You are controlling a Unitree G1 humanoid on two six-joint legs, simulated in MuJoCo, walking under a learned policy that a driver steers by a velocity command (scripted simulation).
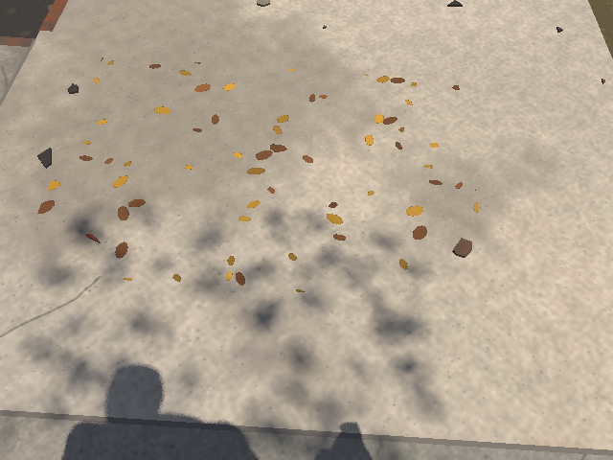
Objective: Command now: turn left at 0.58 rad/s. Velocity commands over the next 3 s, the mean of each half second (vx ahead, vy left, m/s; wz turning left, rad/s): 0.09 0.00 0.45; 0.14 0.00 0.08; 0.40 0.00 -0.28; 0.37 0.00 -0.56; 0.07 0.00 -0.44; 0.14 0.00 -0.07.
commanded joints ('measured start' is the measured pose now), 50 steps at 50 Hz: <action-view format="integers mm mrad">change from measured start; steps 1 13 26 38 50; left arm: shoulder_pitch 1 5 128 76 259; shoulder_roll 84 96 65 32 154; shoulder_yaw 20 19 -10 -21 18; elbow -62 -93 -32 -46 9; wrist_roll -5 5 -7 8 0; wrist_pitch -16 -28 -53 -32 -67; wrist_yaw -7 12 -34 -27 -8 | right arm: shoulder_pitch -21 34 148 46 -10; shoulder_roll -178 -125 -86 -82 -74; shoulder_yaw -53 -55 -16 1 0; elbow -75 -45 7 48 44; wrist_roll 0 9 3 -16 22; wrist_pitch -5 18 -44 -53 -83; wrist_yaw -2 -2 18 5 20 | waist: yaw -6 -5 -39 6 88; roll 182 -109 -41 157 -193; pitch -174 -71 -136 -95 -25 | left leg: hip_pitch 138 -289 406 217 -305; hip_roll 232 8 114 230 79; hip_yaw -285 -22 43 13 49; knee -90 743 -143 -158 473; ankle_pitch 245 -255 50 611 -464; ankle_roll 189 -125 7 157 10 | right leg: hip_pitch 53 321 134 101 409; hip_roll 23 -250 -163 -47 -392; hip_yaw -2 127 -30 -96 520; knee -95 -509 -353 -144 -657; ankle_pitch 1 463 192 132 -315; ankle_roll -7 -294 -175 -21 -391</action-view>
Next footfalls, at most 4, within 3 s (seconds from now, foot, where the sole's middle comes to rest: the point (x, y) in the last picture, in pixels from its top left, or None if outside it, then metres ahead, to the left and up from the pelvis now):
0.12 right None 0.06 -0.14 -0.78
0.52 left None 0.03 0.12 -0.78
0.86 right None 0.20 -0.07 -0.78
1.20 left None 0.19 0.21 -0.78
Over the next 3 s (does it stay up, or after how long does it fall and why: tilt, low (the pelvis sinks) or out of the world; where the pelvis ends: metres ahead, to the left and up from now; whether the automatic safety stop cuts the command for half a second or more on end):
stays up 0.69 0.08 -0.01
